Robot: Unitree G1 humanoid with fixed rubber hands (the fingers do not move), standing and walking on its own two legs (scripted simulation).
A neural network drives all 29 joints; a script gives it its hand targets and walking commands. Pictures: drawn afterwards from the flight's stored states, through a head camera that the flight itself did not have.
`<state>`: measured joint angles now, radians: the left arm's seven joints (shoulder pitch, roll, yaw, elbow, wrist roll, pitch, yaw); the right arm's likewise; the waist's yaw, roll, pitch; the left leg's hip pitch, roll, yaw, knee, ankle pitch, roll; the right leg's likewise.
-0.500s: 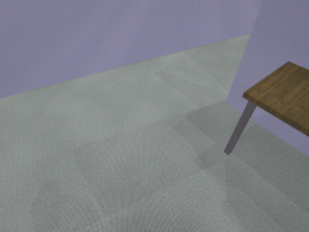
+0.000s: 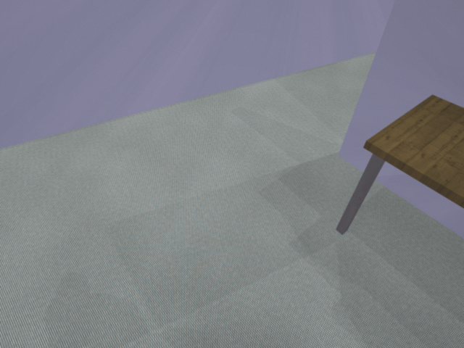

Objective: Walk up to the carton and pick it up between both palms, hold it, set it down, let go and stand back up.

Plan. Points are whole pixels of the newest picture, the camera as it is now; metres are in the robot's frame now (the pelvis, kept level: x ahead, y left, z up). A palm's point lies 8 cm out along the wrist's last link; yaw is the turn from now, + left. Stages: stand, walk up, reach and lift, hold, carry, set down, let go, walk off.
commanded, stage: stand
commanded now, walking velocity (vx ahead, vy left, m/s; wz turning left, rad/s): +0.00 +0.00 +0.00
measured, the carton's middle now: out of the picture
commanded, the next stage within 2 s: walk up in 0.06 s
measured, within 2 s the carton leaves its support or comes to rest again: neither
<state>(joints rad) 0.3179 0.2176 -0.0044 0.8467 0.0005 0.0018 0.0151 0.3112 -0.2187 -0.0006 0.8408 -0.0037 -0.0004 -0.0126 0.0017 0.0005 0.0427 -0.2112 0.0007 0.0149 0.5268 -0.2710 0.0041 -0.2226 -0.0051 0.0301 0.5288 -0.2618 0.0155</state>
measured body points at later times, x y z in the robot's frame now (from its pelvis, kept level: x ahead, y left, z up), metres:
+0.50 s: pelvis +0.01 -0.04 -0.02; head +0.03 -0.06 +0.43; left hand +0.12 +0.22 -0.14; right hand +0.02 -0.33 -0.15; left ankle +0.01 +0.12 -0.73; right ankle +0.03 -0.20 -0.73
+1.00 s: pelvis +0.09 -0.16 -0.03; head +0.11 -0.18 +0.42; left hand +0.37 -0.05 -0.14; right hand -0.08 -0.40 -0.15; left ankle +0.10 +0.03 -0.73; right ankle +0.10 -0.32 -0.74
